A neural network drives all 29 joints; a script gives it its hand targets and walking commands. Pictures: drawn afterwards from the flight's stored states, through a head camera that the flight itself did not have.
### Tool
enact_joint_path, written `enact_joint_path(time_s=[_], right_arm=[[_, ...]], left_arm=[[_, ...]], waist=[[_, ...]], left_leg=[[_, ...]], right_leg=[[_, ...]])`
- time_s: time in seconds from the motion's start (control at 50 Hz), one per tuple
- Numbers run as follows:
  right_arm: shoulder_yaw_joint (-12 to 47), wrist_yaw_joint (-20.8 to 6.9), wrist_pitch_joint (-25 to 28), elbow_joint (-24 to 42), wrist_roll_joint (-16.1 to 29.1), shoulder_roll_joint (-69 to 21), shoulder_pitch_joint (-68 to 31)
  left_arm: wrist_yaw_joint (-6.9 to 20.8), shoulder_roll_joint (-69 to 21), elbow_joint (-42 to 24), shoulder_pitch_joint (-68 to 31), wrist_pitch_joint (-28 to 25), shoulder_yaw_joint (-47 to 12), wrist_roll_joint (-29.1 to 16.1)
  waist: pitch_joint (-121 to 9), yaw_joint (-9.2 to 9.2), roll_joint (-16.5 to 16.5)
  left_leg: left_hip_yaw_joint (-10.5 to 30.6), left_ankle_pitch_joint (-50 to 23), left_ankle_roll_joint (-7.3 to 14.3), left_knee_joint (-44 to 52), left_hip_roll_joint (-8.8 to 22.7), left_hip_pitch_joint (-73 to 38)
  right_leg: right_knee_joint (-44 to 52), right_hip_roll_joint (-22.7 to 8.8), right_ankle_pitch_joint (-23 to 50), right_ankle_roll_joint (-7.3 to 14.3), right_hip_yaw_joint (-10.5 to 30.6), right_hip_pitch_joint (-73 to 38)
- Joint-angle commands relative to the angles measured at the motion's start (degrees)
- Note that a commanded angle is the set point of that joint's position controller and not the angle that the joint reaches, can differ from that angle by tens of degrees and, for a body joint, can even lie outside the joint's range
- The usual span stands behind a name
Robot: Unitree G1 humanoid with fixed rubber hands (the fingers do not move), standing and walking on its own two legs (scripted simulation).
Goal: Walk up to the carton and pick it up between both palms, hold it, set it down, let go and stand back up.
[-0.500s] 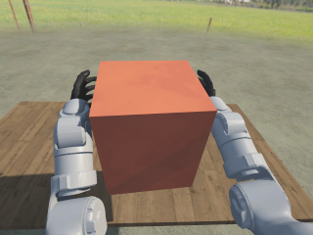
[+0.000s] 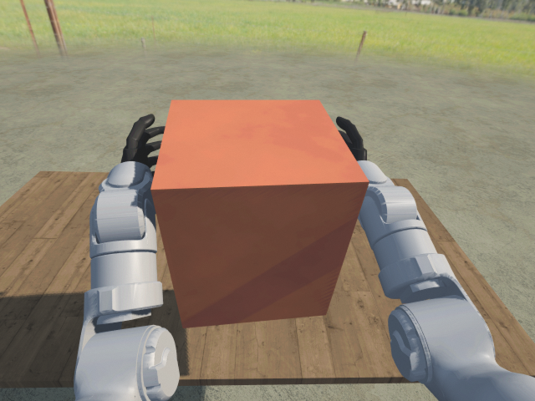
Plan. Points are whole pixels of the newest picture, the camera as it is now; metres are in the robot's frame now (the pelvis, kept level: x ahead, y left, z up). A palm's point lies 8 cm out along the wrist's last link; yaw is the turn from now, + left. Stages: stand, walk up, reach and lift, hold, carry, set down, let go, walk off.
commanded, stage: hold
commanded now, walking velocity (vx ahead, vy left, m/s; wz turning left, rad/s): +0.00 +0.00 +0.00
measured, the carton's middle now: (252, 212) +0.34 +0.00 +0.20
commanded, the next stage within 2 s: none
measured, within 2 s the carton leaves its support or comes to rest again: neither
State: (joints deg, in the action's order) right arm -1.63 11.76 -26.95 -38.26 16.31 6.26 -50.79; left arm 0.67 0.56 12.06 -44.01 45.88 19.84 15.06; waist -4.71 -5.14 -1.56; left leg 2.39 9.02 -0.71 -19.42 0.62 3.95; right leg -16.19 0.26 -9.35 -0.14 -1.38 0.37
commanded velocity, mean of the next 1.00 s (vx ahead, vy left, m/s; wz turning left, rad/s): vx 0.00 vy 0.00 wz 0.00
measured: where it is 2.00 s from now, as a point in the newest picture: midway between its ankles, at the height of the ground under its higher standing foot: outside the picture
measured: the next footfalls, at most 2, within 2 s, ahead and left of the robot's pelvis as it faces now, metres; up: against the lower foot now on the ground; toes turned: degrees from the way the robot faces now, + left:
none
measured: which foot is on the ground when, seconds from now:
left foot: down 0.00-1.00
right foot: down 0.00-1.00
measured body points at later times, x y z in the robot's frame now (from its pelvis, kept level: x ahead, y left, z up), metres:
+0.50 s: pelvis +0.00 +0.00 +0.00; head -0.08 +0.02 +0.44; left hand +0.37 +0.15 +0.26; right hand +0.38 -0.15 +0.25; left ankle +0.03 +0.12 -0.75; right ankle +0.00 -0.12 -0.75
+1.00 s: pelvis +0.00 +0.00 +0.00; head -0.07 +0.02 +0.44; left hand +0.38 +0.16 +0.25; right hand +0.39 -0.15 +0.25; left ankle +0.03 +0.12 -0.75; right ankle +0.00 -0.12 -0.75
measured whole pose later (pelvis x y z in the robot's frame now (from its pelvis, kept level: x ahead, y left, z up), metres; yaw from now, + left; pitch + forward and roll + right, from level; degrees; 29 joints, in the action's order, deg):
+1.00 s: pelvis +0.00 +0.00 +0.00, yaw +0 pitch -6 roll -1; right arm 0.0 12.3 -27.5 -37.5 18.1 7.2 -50.1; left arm 0.1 0.0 11.5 -42.9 45.6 19.5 14.9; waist -4.7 -5.4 -1.6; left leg 2.6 9.7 -0.5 -20.2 0.5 4.2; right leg -16.0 0.4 -9.6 -0.3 -1.1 0.1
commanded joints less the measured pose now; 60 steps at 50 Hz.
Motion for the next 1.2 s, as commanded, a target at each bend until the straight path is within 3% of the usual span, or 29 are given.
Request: enact_joint_path(time_s=[0.0,0.06,0.1,0.12,0.14,0.16,0.2,0.22,0.24,0.26,0.34,0.4,0.46,0.48,0.54,0.56,0.58,0.6,0.68,0.74,0.78,0.84,0.9,0.96,0.98,1.0,1.04,1.1,1.18], right_arm=[[18.57,-4.53,1.14,18.76,7.66,-38.30,-42.07],[20.26,-3.86,1.03,20.83,8.68,-36.83,-40.23],[21.33,-3.90,0.79,20.79,8.96,-37.40,-41.60],[20.94,-3.99,0.96,21.11,9.28,-36.92,-40.16],[20.68,-3.96,1.20,21.70,9.08,-36.99,-41.56],[20.34,-4.08,1.04,19.49,8.34,-36.64,-39.33],[21.78,-3.96,1.30,23.09,9.35,-36.75,-41.27],[21.00,-3.84,1.08,23.00,9.14,-36.19,-41.14],[20.76,-3.85,0.72,20.42,8.84,-36.08,-39.37],[20.50,-3.97,0.98,21.44,8.37,-36.65,-40.32],[20.08,-4.31,1.14,22.49,8.10,-38.22,-41.71],[20.54,-4.29,0.83,20.65,7.38,-38.14,-41.87],[18.71,-4.43,0.20,15.80,6.23,-37.98,-40.23],[18.41,-4.31,0.51,17.61,6.15,-38.11,-41.53],[19.46,-3.98,1.41,21.76,7.33,-39.36,-44.37],[19.46,-3.98,1.53,21.81,7.43,-39.16,-45.74],[18.09,-4.01,1.24,19.42,6.39,-38.16,-45.55],[18.50,-4.43,1.17,18.26,6.73,-38.37,-44.85],[17.97,-5.11,1.27,15.81,5.74,-38.65,-45.15],[17.42,-4.83,1.25,15.27,6.94,-38.31,-44.11],[18.81,-4.35,1.09,16.82,8.16,-38.60,-44.25],[19.32,-4.48,0.71,16.39,8.22,-38.34,-42.47],[19.10,-4.55,0.92,18.43,9.26,-37.81,-43.47],[19.13,-4.46,0.39,17.65,8.40,-37.88,-42.94],[19.28,-4.43,0.79,19.55,8.51,-37.62,-42.98],[19.67,-4.31,0.72,20.21,8.54,-38.19,-43.13],[19.83,-4.05,0.40,19.56,8.91,-37.43,-40.31],[20.15,-4.33,0.71,20.83,8.81,-36.13,-41.86],[20.60,-4.16,0.31,20.03,8.67,-36.41,-39.26]], left_arm=[[8.42,-33.02,-7.00,-41.24,-3.79,-29.31,-9.15],[8.12,-33.80,-8.73,-39.22,-3.67,-30.70,-8.96],[7.98,-32.66,-8.85,-39.68,-3.46,-29.50,-8.39],[7.86,-33.27,-9.82,-38.84,-3.48,-30.43,-8.42],[7.85,-32.77,-7.61,-37.87,-3.20,-29.38,-7.76],[7.79,-32.54,-9.30,-38.19,-3.27,-29.74,-7.47],[7.80,-32.94,-9.07,-36.41,-2.99,-29.39,-7.97],[7.83,-32.82,-9.22,-36.24,-2.84,-29.71,-8.27],[7.92,-32.38,-8.98,-36.34,-2.67,-29.37,-7.66],[8.09,-32.58,-10.09,-37.74,-2.69,-29.54,-7.99],[7.83,-33.26,-9.95,-40.16,-3.19,-30.79,-9.09],[7.67,-32.14,-7.91,-39.34,-3.08,-29.48,-8.22],[8.35,-30.98,-4.63,-39.83,-2.77,-27.44,-7.42],[8.71,-31.30,-3.12,-38.29,-2.55,-26.90,-7.17],[8.52,-33.47,-6.68,-41.64,-3.86,-29.45,-9.10],[8.13,-33.87,-6.14,-42.10,-4.07,-29.36,-9.48],[7.99,-33.05,-2.94,-42.01,-3.82,-28.47,-8.48],[7.76,-33.90,-3.71,-41.32,-4.13,-28.42,-8.64],[7.79,-32.25,-0.98,-41.19,-3.99,-26.41,-7.98],[7.90,-32.95,-2.52,-41.47,-4.11,-27.35,-8.08],[7.97,-32.56,-3.84,-41.78,-4.15,-28.16,-9.01],[7.51,-31.86,-5.72,-41.82,-4.37,-27.97,-8.82],[7.56,-33.84,-6.13,-40.99,-3.96,-28.85,-8.82],[7.22,-33.32,-6.90,-41.73,-3.97,-29.38,-9.38],[7.30,-34.33,-6.66,-41.17,-3.81,-30.32,-9.45],[7.34,-34.35,-6.80,-40.93,-3.90,-29.88,-9.89],[7.41,-33.63,-8.42,-40.71,-3.89,-31.07,-9.49],[7.62,-33.89,-6.77,-38.20,-3.14,-30.39,-8.65],[7.35,-33.55,-10.13,-38.28,-3.01,-30.55,-8.92]], waist=[[-18.93,-1.37,3.21],[-19.17,-1.68,5.38],[-18.90,-0.44,3.21],[-18.81,-1.08,4.37],[-17.36,-0.21,2.87],[-17.46,-0.73,3.44],[-18.26,0.32,2.60],[-18.25,-0.38,2.11],[-16.09,-0.66,3.26],[-16.15,-0.30,2.14],[-18.24,-0.67,3.55],[-16.21,0.35,2.86],[-13.16,-0.11,1.42],[-13.43,0.36,0.90],[-19.78,-0.73,2.93],[-19.96,-0.27,2.55],[-17.55,-1.37,3.12],[-17.30,0.30,2.17],[-16.28,0.62,0.72],[-16.30,-0.36,3.43],[-19.65,-0.22,2.33],[-19.90,-0.25,2.08],[-18.42,-0.54,5.22],[-17.36,-0.84,2.56],[-17.80,-0.81,4.38],[-18.10,-0.56,3.06],[-18.65,-2.01,5.10],[-17.23,-0.28,4.49],[-16.18,-1.41,3.50]], left_leg=[[-1.69,-10.38,-0.80,2.02,-2.91,-4.84],[-1.66,-16.41,-2.65,0.09,-3.36,-5.91],[-1.62,-15.81,-2.05,0.54,-3.37,-6.37],[-1.88,-15.71,-2.16,-0.02,-3.48,-7.09],[-2.07,-15.38,-1.95,0.47,-3.48,-6.51],[-2.16,-15.13,-2.03,0.88,-3.35,-7.04],[-2.29,-16.74,-1.65,0.46,-3.31,-6.87],[-1.84,-16.78,-1.73,0.32,-2.93,-7.67],[-2.19,-16.00,-1.84,0.80,-3.16,-7.48],[-2.26,-14.56,-1.83,0.58,-3.26,-7.38],[-2.01,-12.51,-1.12,1.19,-3.04,-6.44],[-2.40,-11.22,-0.62,1.57,-3.38,-5.42],[-2.69,-5.88,0.06,3.25,-3.58,-2.91],[-2.61,-5.40,0.33,3.14,-3.64,-2.56],[-2.25,-8.41,-0.17,1.96,-3.66,-4.09],[-1.88,-10.43,-0.61,1.51,-3.10,-4.85],[-2.09,-7.44,-0.60,1.91,-3.30,-5.10],[-1.96,-7.61,-0.56,2.23,-2.99,-4.84],[-2.44,-3.78,0.48,3.48,-3.20,-2.31],[-2.16,-8.28,-0.46,2.45,-3.03,-3.61],[-2.05,-10.46,-0.79,1.24,-3.39,-5.23],[-1.76,-10.61,-0.74,1.50,-3.54,-5.08],[-1.75,-12.03,-1.63,1.07,-3.36,-5.30],[-1.68,-12.04,-1.44,0.98,-3.04,-5.91],[-1.73,-12.47,-1.93,0.71,-3.03,-6.32],[-1.83,-13.79,-1.42,0.22,-3.52,-5.85],[-1.16,-14.01,-2.02,0.48,-3.19,-6.23],[-1.50,-14.30,-1.91,0.87,-3.03,-6.01],[-1.44,-16.49,-2.01,0.48,-2.83,-6.94]], right_leg=[[1.23,3.57,9.29,-2.46,-0.61,-4.38],[0.81,4.04,14.24,-2.46,-0.77,-5.93],[0.90,4.33,12.92,-2.79,-1.61,-4.96],[0.86,3.91,13.26,-2.56,-0.98,-4.91],[0.75,3.97,13.23,-2.78,-1.09,-4.22],[1.08,3.93,12.51,-2.70,-1.34,-4.30],[1.00,4.22,14.68,-2.83,-1.27,-5.66],[0.87,4.28,14.30,-2.90,-1.33,-5.55],[1.21,4.14,13.27,-2.68,-1.18,-4.45],[1.30,4.21,11.82,-2.85,-1.50,-3.68],[1.28,3.80,9.98,-2.53,-0.94,-3.17],[1.54,3.60,10.29,-2.71,-0.85,-4.11],[2.37,2.94,6.57,-2.88,-0.57,-2.71],[2.11,2.87,7.37,-3.26,-0.30,-3.64],[0.99,3.00,9.53,-3.09,0.20,-3.97],[1.02,3.91,9.38,-2.85,-0.96,-3.20],[1.88,3.62,6.41,-2.65,-0.83,-1.88],[1.72,3.70,4.93,-2.63,-1.17,-1.69],[2.07,3.26,3.30,-2.50,-0.55,-1.51],[1.69,3.48,7.90,-2.58,-0.47,-3.22],[1.67,3.59,10.57,-3.08,-0.57,-4.01],[1.18,3.56,10.69,-3.12,-0.44,-3.76],[1.52,3.91,8.98,-2.54,-0.83,-3.32],[1.55,4.30,8.73,-2.17,-0.87,-2.53],[1.71,4.30,8.32,-2.12,-0.88,-2.78],[1.65,4.06,10.71,-2.41,-0.46,-2.67],[1.13,3.81,11.56,-2.47,-0.65,-3.65],[1.44,4.08,10.16,-2.08,-0.89,-3.38],[1.31,4.18,12.92,-2.29,-0.59,-4.95]])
